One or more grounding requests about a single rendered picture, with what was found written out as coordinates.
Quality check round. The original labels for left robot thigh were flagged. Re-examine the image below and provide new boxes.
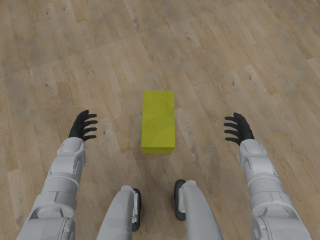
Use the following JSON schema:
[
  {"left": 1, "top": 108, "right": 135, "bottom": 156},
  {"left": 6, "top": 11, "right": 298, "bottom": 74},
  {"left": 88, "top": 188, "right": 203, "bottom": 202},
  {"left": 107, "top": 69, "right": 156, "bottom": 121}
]
[{"left": 96, "top": 190, "right": 139, "bottom": 240}]

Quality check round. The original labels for robot left upper arm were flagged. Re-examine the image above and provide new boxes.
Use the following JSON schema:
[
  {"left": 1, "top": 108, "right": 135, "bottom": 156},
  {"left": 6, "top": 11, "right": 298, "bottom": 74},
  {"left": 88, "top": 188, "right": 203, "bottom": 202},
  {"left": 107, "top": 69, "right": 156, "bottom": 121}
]
[{"left": 19, "top": 217, "right": 76, "bottom": 240}]

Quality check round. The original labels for robot thigh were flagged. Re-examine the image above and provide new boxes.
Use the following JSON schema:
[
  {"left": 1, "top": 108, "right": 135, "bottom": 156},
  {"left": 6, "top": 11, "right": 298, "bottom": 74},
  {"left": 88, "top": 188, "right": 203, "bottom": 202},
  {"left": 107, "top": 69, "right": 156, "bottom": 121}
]
[
  {"left": 178, "top": 185, "right": 224, "bottom": 240},
  {"left": 96, "top": 190, "right": 139, "bottom": 240}
]

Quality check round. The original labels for carton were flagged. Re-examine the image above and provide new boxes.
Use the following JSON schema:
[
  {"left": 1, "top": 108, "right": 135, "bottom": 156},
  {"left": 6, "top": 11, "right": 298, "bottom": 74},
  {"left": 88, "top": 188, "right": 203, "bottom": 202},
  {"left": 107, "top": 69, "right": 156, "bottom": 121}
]
[{"left": 141, "top": 90, "right": 175, "bottom": 155}]

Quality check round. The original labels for right robot hand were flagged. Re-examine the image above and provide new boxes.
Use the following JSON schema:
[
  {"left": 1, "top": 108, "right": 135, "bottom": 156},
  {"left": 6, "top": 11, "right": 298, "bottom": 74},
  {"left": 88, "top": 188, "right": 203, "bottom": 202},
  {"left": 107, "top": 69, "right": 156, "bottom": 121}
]
[{"left": 223, "top": 112, "right": 254, "bottom": 146}]

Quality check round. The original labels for left robot hand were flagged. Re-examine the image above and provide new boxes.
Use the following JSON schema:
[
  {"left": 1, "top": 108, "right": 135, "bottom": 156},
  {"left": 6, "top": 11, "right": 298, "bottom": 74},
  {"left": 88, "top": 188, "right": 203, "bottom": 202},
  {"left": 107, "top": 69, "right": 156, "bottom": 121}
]
[{"left": 68, "top": 109, "right": 98, "bottom": 142}]

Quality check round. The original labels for right robot forearm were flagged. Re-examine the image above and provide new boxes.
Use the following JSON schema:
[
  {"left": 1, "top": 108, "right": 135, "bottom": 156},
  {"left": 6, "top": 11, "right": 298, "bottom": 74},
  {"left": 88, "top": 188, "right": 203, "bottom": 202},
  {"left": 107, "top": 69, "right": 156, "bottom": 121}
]
[{"left": 239, "top": 139, "right": 312, "bottom": 240}]

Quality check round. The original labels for robot right upper arm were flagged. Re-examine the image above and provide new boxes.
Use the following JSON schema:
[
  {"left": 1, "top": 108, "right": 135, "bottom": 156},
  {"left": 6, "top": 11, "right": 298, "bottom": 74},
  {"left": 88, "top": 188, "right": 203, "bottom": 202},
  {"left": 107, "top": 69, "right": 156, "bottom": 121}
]
[{"left": 251, "top": 215, "right": 311, "bottom": 240}]

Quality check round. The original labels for right robot thigh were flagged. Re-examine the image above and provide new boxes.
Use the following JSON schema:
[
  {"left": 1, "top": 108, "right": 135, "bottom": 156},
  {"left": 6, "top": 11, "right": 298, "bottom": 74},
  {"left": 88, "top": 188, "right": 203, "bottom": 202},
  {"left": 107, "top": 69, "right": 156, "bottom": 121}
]
[{"left": 178, "top": 185, "right": 224, "bottom": 240}]

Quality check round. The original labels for left robot forearm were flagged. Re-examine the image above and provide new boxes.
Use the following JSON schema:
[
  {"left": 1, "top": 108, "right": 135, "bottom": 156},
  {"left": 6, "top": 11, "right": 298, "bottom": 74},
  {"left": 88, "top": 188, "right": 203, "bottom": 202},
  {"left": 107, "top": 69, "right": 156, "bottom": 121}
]
[{"left": 16, "top": 137, "right": 86, "bottom": 240}]

